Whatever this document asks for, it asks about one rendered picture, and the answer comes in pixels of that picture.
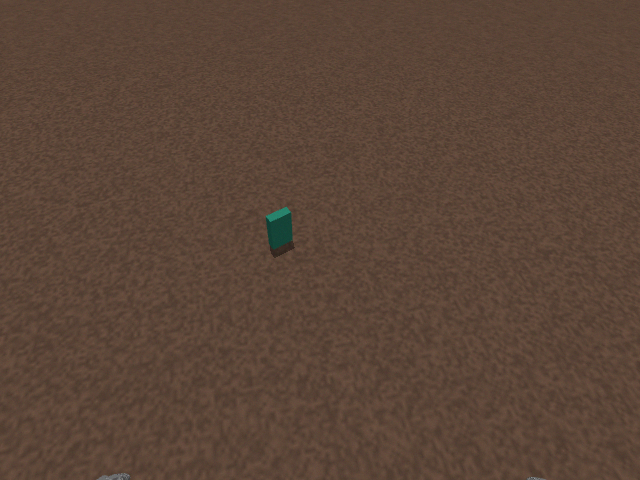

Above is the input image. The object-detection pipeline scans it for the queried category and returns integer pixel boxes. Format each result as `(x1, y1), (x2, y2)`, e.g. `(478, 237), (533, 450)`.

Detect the carton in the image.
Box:
(266, 207), (293, 250)

